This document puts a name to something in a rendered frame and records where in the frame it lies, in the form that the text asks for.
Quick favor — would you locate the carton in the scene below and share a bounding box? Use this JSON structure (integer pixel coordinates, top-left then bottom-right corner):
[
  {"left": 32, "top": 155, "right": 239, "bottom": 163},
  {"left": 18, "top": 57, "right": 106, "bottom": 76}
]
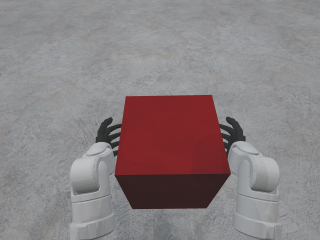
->
[{"left": 114, "top": 95, "right": 231, "bottom": 209}]

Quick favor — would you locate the right robot forearm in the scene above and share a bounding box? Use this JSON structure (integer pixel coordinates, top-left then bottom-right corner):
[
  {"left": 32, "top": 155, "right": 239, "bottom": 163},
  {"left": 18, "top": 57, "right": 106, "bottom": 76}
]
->
[{"left": 227, "top": 141, "right": 282, "bottom": 240}]

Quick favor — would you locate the robot right hand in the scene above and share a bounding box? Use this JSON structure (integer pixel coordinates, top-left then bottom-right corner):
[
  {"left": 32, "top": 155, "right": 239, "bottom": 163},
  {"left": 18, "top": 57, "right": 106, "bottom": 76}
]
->
[{"left": 219, "top": 116, "right": 246, "bottom": 158}]

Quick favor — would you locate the robot left hand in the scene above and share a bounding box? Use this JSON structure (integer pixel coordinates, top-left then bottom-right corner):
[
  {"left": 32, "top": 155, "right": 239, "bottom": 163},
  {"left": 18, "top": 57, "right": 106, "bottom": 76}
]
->
[{"left": 95, "top": 117, "right": 122, "bottom": 157}]

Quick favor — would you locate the left robot forearm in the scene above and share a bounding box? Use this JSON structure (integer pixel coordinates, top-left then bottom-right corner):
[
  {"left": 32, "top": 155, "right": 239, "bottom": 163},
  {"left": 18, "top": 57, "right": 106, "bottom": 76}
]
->
[{"left": 69, "top": 142, "right": 116, "bottom": 240}]

